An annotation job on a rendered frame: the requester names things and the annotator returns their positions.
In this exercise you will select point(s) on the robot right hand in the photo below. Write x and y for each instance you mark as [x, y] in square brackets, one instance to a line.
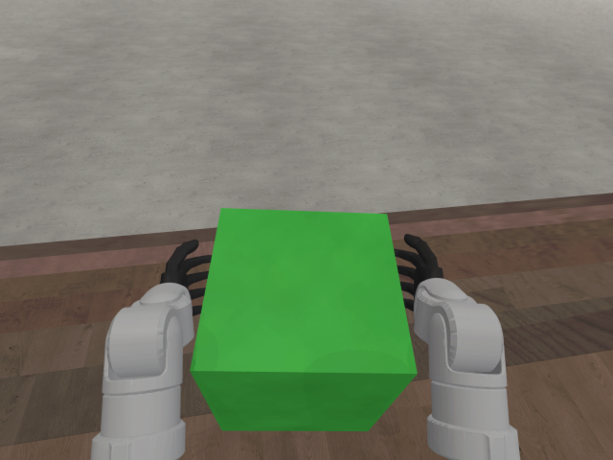
[426, 266]

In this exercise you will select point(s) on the carton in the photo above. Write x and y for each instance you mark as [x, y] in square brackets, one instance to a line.
[303, 325]

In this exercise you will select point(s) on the right robot forearm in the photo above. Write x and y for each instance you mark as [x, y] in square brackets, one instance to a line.
[470, 416]

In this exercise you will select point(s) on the left robot forearm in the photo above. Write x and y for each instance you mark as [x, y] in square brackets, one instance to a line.
[142, 373]

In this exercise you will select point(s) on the robot left hand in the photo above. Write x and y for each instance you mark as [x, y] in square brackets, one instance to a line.
[177, 268]

